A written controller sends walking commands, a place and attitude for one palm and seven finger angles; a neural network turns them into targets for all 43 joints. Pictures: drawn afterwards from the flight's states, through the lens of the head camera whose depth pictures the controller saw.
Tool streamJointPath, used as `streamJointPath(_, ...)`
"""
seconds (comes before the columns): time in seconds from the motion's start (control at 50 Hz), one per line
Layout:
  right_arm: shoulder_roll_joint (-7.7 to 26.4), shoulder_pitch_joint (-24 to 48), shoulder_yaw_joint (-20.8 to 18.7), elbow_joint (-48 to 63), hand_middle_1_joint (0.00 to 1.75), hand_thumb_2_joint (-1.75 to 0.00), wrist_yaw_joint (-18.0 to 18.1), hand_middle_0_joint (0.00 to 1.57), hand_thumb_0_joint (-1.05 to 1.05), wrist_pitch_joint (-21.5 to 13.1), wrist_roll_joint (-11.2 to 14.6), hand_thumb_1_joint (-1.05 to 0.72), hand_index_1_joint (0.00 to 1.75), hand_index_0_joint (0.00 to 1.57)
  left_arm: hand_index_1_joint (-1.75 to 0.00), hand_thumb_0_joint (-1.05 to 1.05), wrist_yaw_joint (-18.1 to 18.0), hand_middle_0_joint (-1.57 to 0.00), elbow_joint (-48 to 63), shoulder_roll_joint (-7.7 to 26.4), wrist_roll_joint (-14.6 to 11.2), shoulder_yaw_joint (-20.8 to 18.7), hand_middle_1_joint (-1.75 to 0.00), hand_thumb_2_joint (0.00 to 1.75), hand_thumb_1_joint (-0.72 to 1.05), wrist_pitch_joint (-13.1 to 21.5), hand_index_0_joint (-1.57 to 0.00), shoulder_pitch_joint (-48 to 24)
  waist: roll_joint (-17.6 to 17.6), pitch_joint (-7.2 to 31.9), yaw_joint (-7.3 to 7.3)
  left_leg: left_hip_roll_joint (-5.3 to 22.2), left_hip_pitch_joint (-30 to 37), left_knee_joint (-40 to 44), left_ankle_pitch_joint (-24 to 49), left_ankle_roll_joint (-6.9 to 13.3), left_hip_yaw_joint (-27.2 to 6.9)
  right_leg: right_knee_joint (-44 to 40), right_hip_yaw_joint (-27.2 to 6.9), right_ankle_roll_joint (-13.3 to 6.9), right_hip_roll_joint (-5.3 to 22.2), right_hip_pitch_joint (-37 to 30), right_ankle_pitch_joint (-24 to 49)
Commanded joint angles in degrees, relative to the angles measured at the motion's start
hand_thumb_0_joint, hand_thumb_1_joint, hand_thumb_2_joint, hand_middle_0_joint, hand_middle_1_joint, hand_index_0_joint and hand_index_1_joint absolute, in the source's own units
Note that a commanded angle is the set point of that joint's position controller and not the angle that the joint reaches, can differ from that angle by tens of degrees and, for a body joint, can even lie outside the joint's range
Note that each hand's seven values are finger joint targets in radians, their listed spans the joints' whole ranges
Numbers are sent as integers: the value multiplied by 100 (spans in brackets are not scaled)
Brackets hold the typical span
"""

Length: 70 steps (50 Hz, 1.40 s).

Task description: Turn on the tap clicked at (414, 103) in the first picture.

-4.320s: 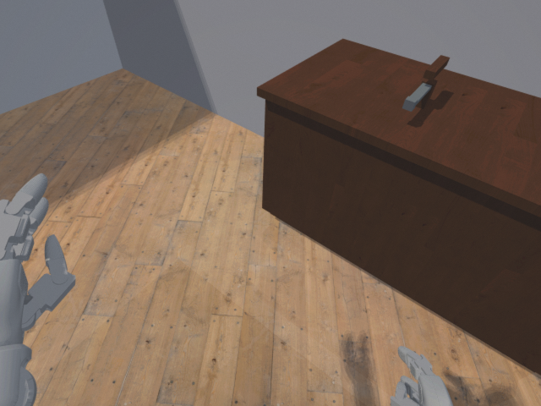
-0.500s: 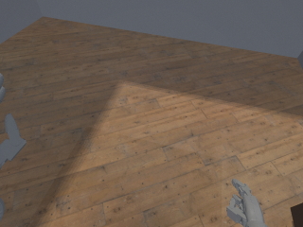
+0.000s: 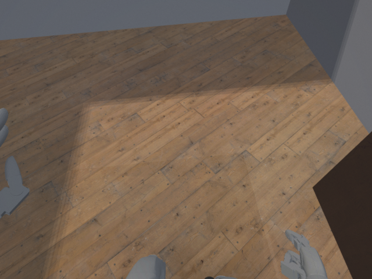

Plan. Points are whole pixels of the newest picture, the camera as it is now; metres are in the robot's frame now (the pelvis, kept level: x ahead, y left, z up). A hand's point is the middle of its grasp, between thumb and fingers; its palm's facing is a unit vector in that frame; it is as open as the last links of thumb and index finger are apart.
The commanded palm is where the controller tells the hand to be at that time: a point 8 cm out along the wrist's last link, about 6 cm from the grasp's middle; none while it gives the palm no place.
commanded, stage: turn to face it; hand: left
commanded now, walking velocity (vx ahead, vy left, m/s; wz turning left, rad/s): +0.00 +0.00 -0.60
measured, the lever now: out of the picture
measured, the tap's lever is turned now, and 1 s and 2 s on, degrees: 0 0 0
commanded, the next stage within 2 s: none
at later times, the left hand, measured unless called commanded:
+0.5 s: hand (74, 175) +0.24 +0.17 +0.17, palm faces +0.12 -0.89 -0.44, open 7.4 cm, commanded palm +0.20 +0.23 +0.18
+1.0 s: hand (131, 194) +0.22 +0.09 +0.17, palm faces -0.13 -0.90 -0.42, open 7.4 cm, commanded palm +0.20 +0.14 +0.18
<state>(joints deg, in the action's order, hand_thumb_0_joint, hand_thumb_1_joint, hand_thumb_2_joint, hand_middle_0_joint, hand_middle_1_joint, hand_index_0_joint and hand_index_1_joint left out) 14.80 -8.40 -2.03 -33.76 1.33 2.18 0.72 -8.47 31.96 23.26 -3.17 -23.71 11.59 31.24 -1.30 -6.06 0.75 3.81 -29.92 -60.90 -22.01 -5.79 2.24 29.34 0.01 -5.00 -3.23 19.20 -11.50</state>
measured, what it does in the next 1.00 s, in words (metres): steps on the spot, turning right: left foot, then right foot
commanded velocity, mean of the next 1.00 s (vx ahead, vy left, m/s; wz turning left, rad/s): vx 0.00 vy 0.00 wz -0.60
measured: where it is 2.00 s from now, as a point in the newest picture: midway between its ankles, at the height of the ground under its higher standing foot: outside the picture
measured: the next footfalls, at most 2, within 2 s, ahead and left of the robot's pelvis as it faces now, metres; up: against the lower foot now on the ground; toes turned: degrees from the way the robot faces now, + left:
left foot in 0.22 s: +0.03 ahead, +0.16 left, +0.00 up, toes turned -3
right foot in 0.56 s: -0.05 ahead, -0.13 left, +0.00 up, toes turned -28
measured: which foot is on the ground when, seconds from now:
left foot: up 0.00-0.20, down 0.22-0.56, up 0.58-0.90, down 0.92-1.00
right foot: down 0.00-0.22, up 0.24-0.54, down 0.56-0.94, up 0.96-1.00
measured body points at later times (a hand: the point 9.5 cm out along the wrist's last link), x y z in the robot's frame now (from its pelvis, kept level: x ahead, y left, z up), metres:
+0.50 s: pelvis -0.05 +0.01 +0.00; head -0.01 +0.00 +0.45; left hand +0.23 +0.22 +0.20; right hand +0.07 -0.21 -0.10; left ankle -0.01 +0.17 -0.74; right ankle -0.07 -0.11 -0.71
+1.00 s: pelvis -0.10 +0.01 -0.01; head -0.07 +0.01 +0.44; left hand +0.22 +0.13 +0.19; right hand -0.10 -0.29 -0.08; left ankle -0.01 +0.11 -0.74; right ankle -0.12 -0.09 -0.70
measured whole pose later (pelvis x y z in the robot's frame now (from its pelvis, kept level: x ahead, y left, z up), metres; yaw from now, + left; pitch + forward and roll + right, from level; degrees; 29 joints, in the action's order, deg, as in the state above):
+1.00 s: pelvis -0.10 +0.01 -0.01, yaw -37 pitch +0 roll +1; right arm 13.3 -11.1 -1.5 -29.9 2.0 2.5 0.6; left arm -8.3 31.6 21.8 -1.1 -22.8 10.3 27.0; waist 2.8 -3.2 -1.3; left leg 4.0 -15.6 -33.3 -16.5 -0.9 7.3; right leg 51.8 -2.3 0.7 -3.3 28.3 -23.0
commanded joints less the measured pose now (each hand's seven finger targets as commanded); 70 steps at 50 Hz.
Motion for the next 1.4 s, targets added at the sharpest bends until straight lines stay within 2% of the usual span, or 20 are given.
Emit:
streamJointPath(0.0, 325, 368, -93, 1031, 30, -90, 27, 20, 0, -287, 10, -90, 30, 20, -30, 0, -168, -20, 944, 941, -38, -689, -30, 90, 90, 248, -20, -134, 836, 1527, -266, -8, 256, 1072, -51, 109, -58, -903, -1876, -497, 1569, -1120, 1675)
streamJointPath(0.16, 367, 156, -59, 1174, 30, -90, 20, 20, 0, -138, 17, -90, 30, 20, -30, 0, -103, -20, 1174, 895, 75, -446, -30, 90, 90, 177, -20, -682, 381, 1397, -197, 104, 2199, 3687, 453, 373, -32, -647, -2136, -39, 1151, 79, 292)
streamJointPath(0.2, 523, 245, -115, 1327, 30, -90, 65, 20, 0, -177, -31, -90, 30, 20, -30, 0, -40, -20, 1395, 911, 128, -499, -30, 90, 90, 288, -20, -942, -1101, 1155, -256, 1596, 2900, 4353, 1501, 990, -1196, 909, -1173, 497, 126, 1352, -1055)
streamJointPath(0.24, 297, 224, -77, 1327, 30, -90, 75, 20, 0, -288, -65, -90, 30, 20, -30, 0, -6, -20, 1241, 924, 194, -478, -30, 90, 90, 331, -20, -1028, -1777, 998, -252, 2345, 2053, 4459, 2288, 1508, -1360, 3504, -234, 726, 205, 1427, -1792)
streamJointPath(0.32, 405, -26, -115, 1147, 30, -90, -112, 20, 0, -470, 14, -90, 30, 20, -30, 0, 67, -20, 1182, 407, 218, 153, -30, 90, 90, 265, -20, -1351, -1279, 581, -146, 1845, 1998, 4019, 3151, 1104, 183, 2908, 253, 844, 505, 1223, -1336)
streamJointPath(0.5, 434, -169, -94, 1188, 30, -90, -195, 20, 0, -735, 40, -90, 30, 20, -30, 0, 36, -20, 1281, 861, 165, -373, -30, 90, 90, 225, -20, -1026, -1278, 1202, -148, 1579, 1922, 2490, 3073, 531, 859, -247, 873, 699, 276, -1034, 69)
streamJointPath(0.52, 318, -180, -66, 1201, 30, -90, -209, 20, 0, -713, 77, -90, 30, 20, -30, 0, -4, -20, 1321, 1077, 190, -535, -30, 90, 90, 263, -20, -918, -371, 1439, -158, 1239, 1435, 1432, 2343, 367, 1038, -489, 218, 426, 872, -1682, 1540)
streamJointPath(0.54, 119, -20, 12, 1313, 30, -90, -172, 20, 0, -695, 65, -90, 30, 20, -30, 0, -81, -20, 1318, 1394, 178, -863, -30, 90, 90, 316, -20, -714, 1089, 1564, -240, 490, 18, 213, -440, 125, 971, -314, -1422, -178, 1849, -2491, 4563)
streamJointPath(0.56, 248, 46, -59, 1287, 30, -90, -161, 20, 0, -640, 119, -90, 30, 20, -30, 0, -102, -20, 992, 1272, 3, -942, -30, 90, 90, 212, -20, -289, 1731, 1924, -291, 232, -504, -572, -1491, 35, 188, -243, -2244, -452, 2238, -2449, 5226)
streamJointPath(0.62, 35, 282, 66, 1122, 30, -90, -141, 20, 0, -341, 56, -90, 30, 20, -30, 0, -172, -20, 1531, 1251, -71, -1249, -30, 90, 90, 285, -20, 274, 749, 1932, -168, 369, -753, -903, -773, 15, -298, -140, -1611, -587, 2050, -2493, 4023)
streamJointPath(0.68, 111, 410, -23, 1059, 30, -90, -53, 20, 0, -145, 30, -90, 30, 20, -30, 0, -178, -20, 1318, 1097, -64, -1222, -30, 90, 90, 272, -20, 371, 758, 1730, -94, 299, -15, 184, -383, 21, -111, -433, -1291, -474, 1752, -1605, 2997)
streamJointPath(0.84, 391, 100, -88, 1145, 30, -90, 22, 20, 0, -122, 33, -90, 30, 20, -30, 0, -140, -20, 1065, 848, 43, -641, -30, 90, 90, 119, -20, -134, 811, 1359, -150, -30, 1663, 2763, 77, 273, 114, -869, -1937, -221, 1370, -65, 44)
streamJointPath(0.88, 487, 33, -132, 1199, 30, -90, 87, 20, 0, -166, 27, -90, 30, 20, -30, 0, -105, -20, 1414, 863, 92, -501, -30, 90, 90, 177, -20, -578, 115, 1227, -89, 536, 2414, 3959, 321, 558, -304, -61, -1661, 156, 904, 580, -357)
streamJointPath(0.92, 478, 207, -120, 1303, 30, -90, 119, 20, 0, -234, -5, -90, 30, 20, -30, 0, -64, -20, 1358, 961, 219, -595, -30, 90, 90, 288, -20, -723, -1780, 1052, -233, 2241, 2021, 4718, 625, 1351, -1535, 2749, -280, 634, 101, 1234, -1897)
streamJointPath(0.98, 396, 187, -140, 1177, 30, -90, 22, 20, 0, -393, -9, -90, 30, 20, -30, 0, -9, -20, 1398, 668, 273, -166, -30, 90, 90, 325, -20, -1172, -1252, 441, -172, 2075, 1482, 4355, 1425, 1353, -615, 3908, -90, 792, 538, 1433, -1565)
streamJointPath(1.18, 451, -215, -110, 1158, 30, -90, -154, 20, 0, -663, 33, -90, 30, 20, -30, 0, 25, -20, 872, 711, 139, -258, -30, 90, 90, 154, -20, -982, -1092, 970, -126, 1644, 1681, 2855, 2274, 584, 752, -57, 871, 775, 269, -820, -363)
streamJointPath(1.2, 387, -247, -103, 1145, 30, -90, -172, 20, 0, -651, 65, -90, 30, 20, -30, 0, 12, -20, 926, 838, 164, -360, -30, 90, 90, 179, -20, -1007, -471, 1163, -117, 1378, 1439, 2048, 1798, 437, 896, -505, 428, 567, 646, -1252, 409)
streamJointPath(1.24, 200, 49, -34, 1332, 30, -90, -116, 20, 0, -595, 103, -90, 30, 20, -30, 0, -78, -20, 810, 1265, 24, -855, -30, 90, 90, 162, -20, -725, 2010, 1460, -300, 156, -394, -279, -1390, 56, 389, -677, -2333, -315, 2136, -1812, 3751)
streamJointPath(1.28, 57, 216, 62, 1234, 30, -90, -126, 20, 0, -383, 76, -90, 30, 20, -30, 0, -106, -20, 1129, 1247, -62, -970, -30, 90, 90, 141, -20, -128, 1208, 1688, -208, 357, -794, -1042, -797, 50, -408, -358, -2101, -544, 2186, -2259, 3339)
streamJointPath(1.38, 142, 460, -24, 1049, 30, -90, -10, 20, 0, -101, 33, -90, 30, 20, -30, 0, -153, -20, 1141, 1080, -60, -1019, -30, 90, 90, 247, -20, 124, 681, 1601, -128, 244, -241, -192, -221, 4, -221, -623, -1475, -448, 1737, -1624, 2648)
